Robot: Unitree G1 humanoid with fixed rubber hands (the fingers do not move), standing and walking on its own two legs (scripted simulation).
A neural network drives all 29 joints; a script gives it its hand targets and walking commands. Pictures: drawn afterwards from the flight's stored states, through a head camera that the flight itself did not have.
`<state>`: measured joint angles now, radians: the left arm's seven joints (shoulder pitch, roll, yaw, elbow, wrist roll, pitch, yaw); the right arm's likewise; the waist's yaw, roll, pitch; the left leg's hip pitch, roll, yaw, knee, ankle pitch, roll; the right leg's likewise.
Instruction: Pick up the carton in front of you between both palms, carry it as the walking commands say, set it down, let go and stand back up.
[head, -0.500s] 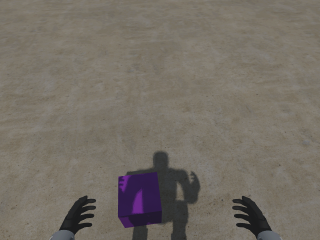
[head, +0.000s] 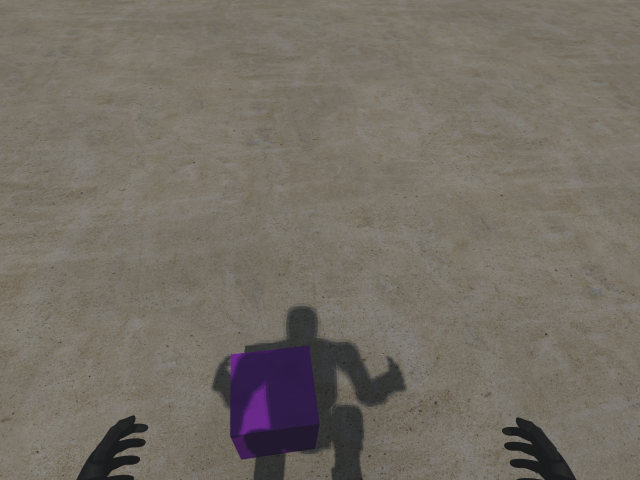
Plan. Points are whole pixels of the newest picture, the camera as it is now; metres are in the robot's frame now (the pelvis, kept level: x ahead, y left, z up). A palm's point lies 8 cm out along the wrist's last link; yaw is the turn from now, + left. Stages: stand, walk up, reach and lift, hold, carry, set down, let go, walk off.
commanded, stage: stand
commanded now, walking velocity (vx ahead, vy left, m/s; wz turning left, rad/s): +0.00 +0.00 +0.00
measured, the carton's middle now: (274, 403) +0.41 +0.11 -0.64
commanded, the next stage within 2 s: none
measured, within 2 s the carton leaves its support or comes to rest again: neither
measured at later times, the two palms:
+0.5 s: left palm out of the picture +0.13 +0.31 -0.10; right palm out of the picture +0.13 -0.27 -0.08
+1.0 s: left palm out of the picture +0.09 +0.32 -0.10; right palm out of the picture +0.09 -0.28 -0.08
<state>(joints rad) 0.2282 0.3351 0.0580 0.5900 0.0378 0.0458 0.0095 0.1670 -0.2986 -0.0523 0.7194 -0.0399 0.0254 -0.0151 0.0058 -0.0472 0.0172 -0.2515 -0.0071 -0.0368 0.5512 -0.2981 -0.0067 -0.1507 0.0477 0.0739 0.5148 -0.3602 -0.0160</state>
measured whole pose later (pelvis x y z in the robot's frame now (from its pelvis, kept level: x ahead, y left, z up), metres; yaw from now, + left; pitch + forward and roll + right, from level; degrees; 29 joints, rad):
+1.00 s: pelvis -0.01 +0.02 +0.01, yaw +0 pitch -2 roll +0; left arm 0.19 0.38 0.01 0.90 0.03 0.00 0.02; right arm 0.09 -0.36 -0.03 1.01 -0.02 -0.01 -0.01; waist 0.00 -0.04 0.03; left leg -0.16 -0.03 -0.01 0.41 -0.22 0.03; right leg -0.06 0.00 0.08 0.37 -0.28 0.02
